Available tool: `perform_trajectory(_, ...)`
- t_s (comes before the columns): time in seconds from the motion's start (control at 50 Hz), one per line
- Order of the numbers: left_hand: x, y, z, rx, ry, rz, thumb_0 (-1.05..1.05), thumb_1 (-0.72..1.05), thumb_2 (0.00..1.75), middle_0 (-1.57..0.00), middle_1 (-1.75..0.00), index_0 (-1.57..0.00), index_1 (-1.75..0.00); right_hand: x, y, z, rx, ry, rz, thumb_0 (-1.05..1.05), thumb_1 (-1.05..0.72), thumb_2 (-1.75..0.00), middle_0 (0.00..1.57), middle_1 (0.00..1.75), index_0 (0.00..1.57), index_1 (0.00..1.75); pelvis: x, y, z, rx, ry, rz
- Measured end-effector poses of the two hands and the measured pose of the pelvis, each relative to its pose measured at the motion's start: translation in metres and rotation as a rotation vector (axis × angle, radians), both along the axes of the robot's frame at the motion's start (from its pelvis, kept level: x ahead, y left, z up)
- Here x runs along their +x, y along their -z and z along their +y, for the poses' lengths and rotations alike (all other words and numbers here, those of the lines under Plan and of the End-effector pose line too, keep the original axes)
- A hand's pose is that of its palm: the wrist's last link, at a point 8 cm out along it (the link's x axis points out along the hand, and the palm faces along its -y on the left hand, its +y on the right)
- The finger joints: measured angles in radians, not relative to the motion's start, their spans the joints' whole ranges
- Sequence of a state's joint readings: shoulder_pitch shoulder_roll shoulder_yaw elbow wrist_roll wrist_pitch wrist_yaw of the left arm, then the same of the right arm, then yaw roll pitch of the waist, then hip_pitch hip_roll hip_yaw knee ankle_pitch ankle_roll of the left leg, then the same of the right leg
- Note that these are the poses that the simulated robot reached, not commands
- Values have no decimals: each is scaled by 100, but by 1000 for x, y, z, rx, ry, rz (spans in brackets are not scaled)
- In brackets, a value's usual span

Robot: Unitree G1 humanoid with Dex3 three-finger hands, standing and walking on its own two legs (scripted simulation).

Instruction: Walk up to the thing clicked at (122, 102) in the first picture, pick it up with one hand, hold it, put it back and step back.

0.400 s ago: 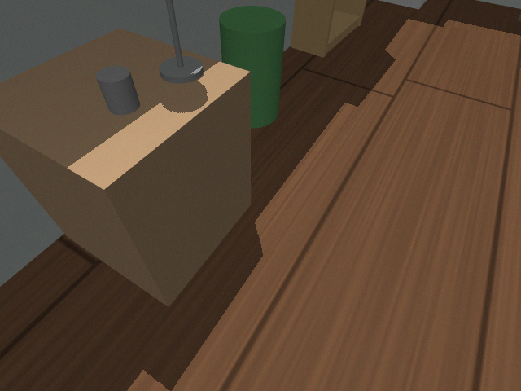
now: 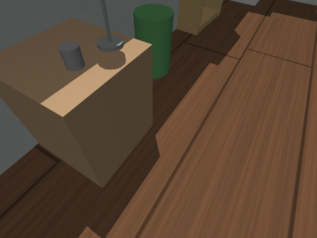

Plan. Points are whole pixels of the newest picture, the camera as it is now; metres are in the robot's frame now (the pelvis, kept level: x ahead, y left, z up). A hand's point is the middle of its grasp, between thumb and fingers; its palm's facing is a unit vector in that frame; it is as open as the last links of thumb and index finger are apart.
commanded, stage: stand
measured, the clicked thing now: (70, 54) +0.85 +0.39 -0.02
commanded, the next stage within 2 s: walk up in 0.72 s
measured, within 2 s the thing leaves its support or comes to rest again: neither
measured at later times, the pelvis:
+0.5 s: pelvis +0.00 +0.00 +0.00, yaw +0 degrees
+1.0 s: pelvis +0.00 +0.06 -0.02, yaw +9 degrees
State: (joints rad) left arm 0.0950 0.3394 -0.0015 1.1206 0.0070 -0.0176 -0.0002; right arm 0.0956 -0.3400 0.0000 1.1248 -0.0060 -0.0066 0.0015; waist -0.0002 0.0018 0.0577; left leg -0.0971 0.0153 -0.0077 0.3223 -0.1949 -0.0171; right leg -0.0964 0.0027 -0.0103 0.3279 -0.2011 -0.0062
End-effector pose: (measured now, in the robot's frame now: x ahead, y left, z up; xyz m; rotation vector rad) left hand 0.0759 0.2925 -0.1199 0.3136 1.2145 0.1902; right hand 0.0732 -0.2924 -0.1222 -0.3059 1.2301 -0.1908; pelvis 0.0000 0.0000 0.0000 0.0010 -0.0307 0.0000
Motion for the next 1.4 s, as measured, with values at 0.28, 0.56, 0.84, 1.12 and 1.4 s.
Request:
perform_trajectory(0.28,0,-1,1,1,1,-8,1,91,89,-20,-30,-20,-30,-2,-1,-1,-3,0,-3,0,-91,-90,20,30,20,30,-1,0,0,1,2,-1)
perform_trajectory(0.56,-7,-1,1,4,0,3,1,91,89,-20,-30,-20,-30,-9,0,-2,-1,8,5,0,-91,-90,21,30,20,30,-3,-1,0,2,4,-6)
perform_trajectory(0.84,-28,-9,31,77,-80,-69,1,90,89,-21,-30,-21,-30,-4,0,-5,-12,-78,53,0,-91,-90,21,30,20,30,-9,6,12,-20,-61,-6)
perform_trajectory(1.12,-60,19,130,63,-130,-82,1,91,89,-30,-30,-20,-30,63,14,90,-11,-193,-29,0,-91,-90,20,30,20,30,10,38,111,-4,-184,-29)
perform_trajectory(1.4,-46,10,135,66,-213,-134,1,91,89,-22,-30,-20,-30,112,30,150,32,-290,2,0,-91,-90,21,30,20,30,48,36,137,-4,-295,-20)
